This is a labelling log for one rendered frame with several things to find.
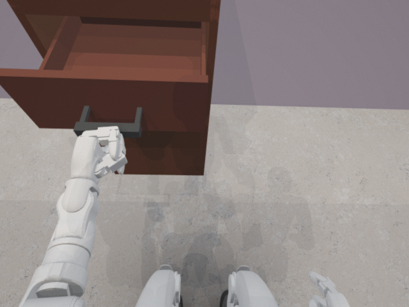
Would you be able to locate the left robot hand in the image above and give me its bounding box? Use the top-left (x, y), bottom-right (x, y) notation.
top-left (71, 126), bottom-right (128, 185)

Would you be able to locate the right robot thigh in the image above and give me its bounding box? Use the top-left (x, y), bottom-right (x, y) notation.
top-left (228, 271), bottom-right (279, 307)

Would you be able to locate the robot thigh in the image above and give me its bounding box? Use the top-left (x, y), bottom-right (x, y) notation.
top-left (228, 271), bottom-right (279, 307)
top-left (135, 270), bottom-right (181, 307)

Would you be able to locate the right robot hand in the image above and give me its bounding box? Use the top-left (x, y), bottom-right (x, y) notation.
top-left (309, 271), bottom-right (350, 307)

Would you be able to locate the cabinet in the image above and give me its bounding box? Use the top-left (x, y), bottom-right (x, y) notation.
top-left (7, 0), bottom-right (220, 175)

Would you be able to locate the robot left forearm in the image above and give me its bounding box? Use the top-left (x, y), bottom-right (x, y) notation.
top-left (19, 178), bottom-right (100, 307)

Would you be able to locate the handle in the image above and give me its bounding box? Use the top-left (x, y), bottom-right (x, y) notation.
top-left (73, 106), bottom-right (143, 138)

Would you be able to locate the left robot thigh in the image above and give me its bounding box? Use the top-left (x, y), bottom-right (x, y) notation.
top-left (135, 270), bottom-right (181, 307)

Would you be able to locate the drawer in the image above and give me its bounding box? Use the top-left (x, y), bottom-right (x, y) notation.
top-left (0, 16), bottom-right (208, 132)

